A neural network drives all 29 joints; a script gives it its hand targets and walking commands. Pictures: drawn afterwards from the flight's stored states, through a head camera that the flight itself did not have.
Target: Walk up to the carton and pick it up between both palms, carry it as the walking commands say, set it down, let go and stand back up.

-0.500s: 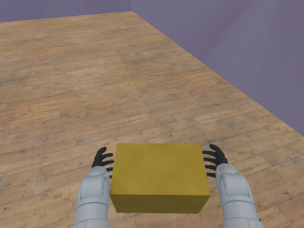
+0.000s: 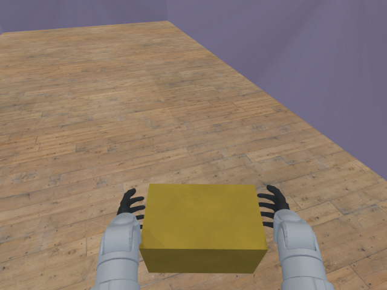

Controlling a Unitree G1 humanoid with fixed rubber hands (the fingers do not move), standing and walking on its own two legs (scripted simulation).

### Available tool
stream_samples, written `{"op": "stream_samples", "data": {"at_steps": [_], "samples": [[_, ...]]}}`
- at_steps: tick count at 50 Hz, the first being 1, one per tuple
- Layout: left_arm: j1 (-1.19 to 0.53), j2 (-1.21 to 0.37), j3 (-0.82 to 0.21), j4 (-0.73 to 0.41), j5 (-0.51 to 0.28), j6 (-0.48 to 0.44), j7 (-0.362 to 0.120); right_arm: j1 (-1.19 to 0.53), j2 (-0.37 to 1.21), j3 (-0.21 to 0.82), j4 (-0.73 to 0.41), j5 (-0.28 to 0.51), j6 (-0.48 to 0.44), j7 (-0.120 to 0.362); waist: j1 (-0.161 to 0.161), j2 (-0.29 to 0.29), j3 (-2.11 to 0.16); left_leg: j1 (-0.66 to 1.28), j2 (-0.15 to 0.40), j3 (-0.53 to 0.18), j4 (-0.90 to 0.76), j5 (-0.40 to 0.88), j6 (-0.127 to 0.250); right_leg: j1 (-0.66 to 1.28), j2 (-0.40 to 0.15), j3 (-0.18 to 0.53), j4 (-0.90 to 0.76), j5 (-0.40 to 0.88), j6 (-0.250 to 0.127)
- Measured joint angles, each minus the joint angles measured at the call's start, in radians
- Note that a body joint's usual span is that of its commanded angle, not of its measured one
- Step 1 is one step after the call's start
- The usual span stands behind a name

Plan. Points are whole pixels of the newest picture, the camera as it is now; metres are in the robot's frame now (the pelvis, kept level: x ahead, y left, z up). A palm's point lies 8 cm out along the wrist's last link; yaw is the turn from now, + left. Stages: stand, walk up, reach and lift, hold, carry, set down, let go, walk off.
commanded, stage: hold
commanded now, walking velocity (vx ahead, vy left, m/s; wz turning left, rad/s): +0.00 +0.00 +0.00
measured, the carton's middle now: (201, 228) +0.30 +0.00 -0.03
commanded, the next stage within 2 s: carry in 0.22 s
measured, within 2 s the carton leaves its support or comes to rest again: neither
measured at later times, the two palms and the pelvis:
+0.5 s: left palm (110, 229) +0.25 +0.19 +0.06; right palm (275, 228) +0.24 -0.14 +0.05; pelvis -0.04 +0.03 -0.03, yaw -1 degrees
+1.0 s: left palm out of the picture +0.05 +0.27 +0.08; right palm out of the picture +0.05 -0.06 +0.08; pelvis -0.20 +0.11 -0.03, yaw +2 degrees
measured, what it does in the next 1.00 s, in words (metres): walks backwards: right foot, then left foot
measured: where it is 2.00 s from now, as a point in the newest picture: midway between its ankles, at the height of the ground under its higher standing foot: outside the picture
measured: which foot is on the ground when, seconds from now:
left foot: down 0.00-0.68, up 0.70-0.98, down 1.00-1.00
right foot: down 0.00-0.48, up 0.50-0.66, down 0.68-1.00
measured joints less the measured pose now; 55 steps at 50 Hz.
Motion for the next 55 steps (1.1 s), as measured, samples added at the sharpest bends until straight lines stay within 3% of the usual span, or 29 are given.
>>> {"op": "stream_samples", "data": {"at_steps": [11,15,17,21,23,24,27,29,31,34,35,37,39,41,44,49,51,53,55], "samples": [[-0.011,-0.003,-0.009,0.002,0.0,-0.01,0.003,-0.002,-0.007,0.012,-0.015,0.017,0.001,-0.033,-0.006,0.004,0.004,-0.018,-0.009,0.004,0.01,-0.001,0.007,-0.018,-0.008,0.002,0.009,-0.002,0.008],[-0.032,-0.001,-0.022,-0.046,-0.028,0.016,0.03,-0.033,-0.017,0.04,-0.05,0.027,0.027,-0.069,-0.003,0.003,-0.04,-0.153,-0.015,0.04,0.155,-0.055,0.011,-0.163,-0.015,-0.024,0.172,-0.066,0.011],[-0.048,-0.006,-0.031,-0.065,-0.035,0.035,0.043,-0.051,-0.03,0.037,-0.065,0.029,0.044,-0.058,-0.01,0.016,-0.06,-0.228,-0.009,0.062,0.247,-0.048,0.025,-0.225,-0.017,-0.043,0.245,-0.092,0.012],[-0.038,-0.011,-0.07,-0.165,-0.069,0.111,0.08,-0.049,-0.05,0.046,-0.145,0.069,0.111,-0.055,-0.017,0.012,-0.079,-0.307,-0.014,0.122,0.328,-0.123,0.037,-0.315,-0.044,-0.041,0.35,-0.126,0.039],[-0.026,-0.007,-0.073,-0.233,-0.074,0.162,0.079,-0.045,-0.041,0.056,-0.19,0.088,0.148,-0.067,-0.017,-0.011,-0.078,-0.325,-0.03,0.157,0.326,-0.1,0.065,-0.351,-0.067,-0.019,0.38,-0.127,0.054],[-0.017,-0.004,-0.067,-0.278,-0.082,0.193,0.079,-0.045,-0.032,0.065,-0.218,0.099,0.173,-0.078,-0.017,-0.018,-0.077,-0.338,-0.034,0.171,0.328,-0.091,0.074,-0.377,-0.074,-0.019,0.401,-0.117,0.046],[0.007,0.001,-0.046,-0.399,-0.104,0.261,0.06,-0.027,0.007,0.085,-0.336,0.11,0.243,-0.108,-0.014,0.002,-0.068,-0.386,-0.015,0.192,0.346,-0.08,0.083,-0.469,-0.058,-0.07,0.604,-0.298,0.026],[0.027,0.005,-0.047,-0.463,-0.119,0.293,0.042,0.015,0.026,0.106,-0.435,0.116,0.285,-0.131,-0.003,0.013,-0.071,-0.417,-0.004,0.2,0.346,-0.063,0.082,-0.501,-0.045,-0.11,0.704,-0.341,0.008],[0.054,0.01,-0.068,-0.517,-0.139,0.326,0.042,0.055,0.015,0.139,-0.521,0.129,0.336,-0.148,0.005,0.032,-0.08,-0.453,0.005,0.198,0.351,-0.046,0.084,-0.477,-0.034,-0.152,0.665,-0.33,-0.011],[0.088,0.014,-0.094,-0.575,-0.166,0.371,0.052,0.09,0.007,0.157,-0.612,0.149,0.408,-0.171,0.02,0.052,-0.094,-0.5,0.009,0.206,0.376,-0.03,0.085,-0.379,-0.028,-0.186,0.428,-0.223,-0.051],[0.098,0.015,-0.107,-0.581,-0.174,0.379,0.059,0.104,0.005,0.154,-0.631,0.155,0.423,-0.174,0.021,0.066,-0.092,-0.517,0.013,0.2,0.415,-0.098,0.066,-0.385,-0.025,-0.194,0.429,-0.199,-0.058],[0.117,0.018,-0.132,-0.586,-0.181,0.404,0.067,0.144,0.003,0.152,-0.666,0.168,0.453,-0.184,0.012,0.061,-0.085,-0.567,0.0,0.175,0.6,-0.25,0.026,-0.383,-0.046,-0.207,0.428,-0.177,-0.057],[0.141,0.02,-0.145,-0.604,-0.187,0.434,0.076,0.173,0.002,0.157,-0.685,0.178,0.48,-0.191,0.007,0.047,-0.08,-0.6,-0.006,0.141,0.778,-0.265,0.008,-0.372,-0.069,-0.207,0.394,-0.146,-0.047],[0.159,0.02,-0.146,-0.628,-0.183,0.456,0.075,0.182,0.001,0.168,-0.692,0.185,0.495,-0.196,0.003,0.026,-0.076,-0.591,0.003,0.11,0.828,-0.244,-0.009,-0.371,-0.094,-0.194,0.356,-0.104,-0.035],[0.161,0.02,-0.147,-0.664,-0.181,0.477,0.077,0.176,0.001,0.17,-0.711,0.19,0.508,-0.196,-0.009,-0.003,-0.076,-0.538,0.029,0.088,0.729,-0.229,-0.024,-0.393,-0.135,-0.18,0.315,-0.046,-0.015],[0.137,0.019,-0.153,-0.697,-0.172,0.481,0.074,0.149,0.002,0.156,-0.742,0.19,0.513,-0.189,-0.02,-0.033,-0.087,-0.363,0.063,0.133,0.354,-0.19,-0.014,-0.455,-0.195,-0.16,0.275,0.041,0.03],[0.127,0.019,-0.144,-0.699,-0.169,0.485,0.076,0.137,0.004,0.157,-0.726,0.189,0.503,-0.184,-0.024,-0.047,-0.09,-0.322,0.057,0.156,0.231,-0.069,-0.017,-0.488,-0.212,-0.142,0.288,0.053,0.041],[0.143,0.02,-0.121,-0.702,-0.171,0.492,0.074,0.135,0.004,0.182,-0.694,0.183,0.497,-0.185,-0.017,-0.037,-0.086,-0.357,0.07,0.161,0.265,-0.026,-0.022,-0.541,-0.172,-0.127,0.433,-0.178,0.033],[0.157,0.021,-0.113,-0.7,-0.17,0.502,0.071,0.145,0.004,0.198,-0.679,0.173,0.501,-0.183,-0.004,-0.018,-0.075,-0.371,0.092,0.16,0.279,-0.023,-0.016,-0.576,-0.119,-0.144,0.641,-0.278,0.008]]}}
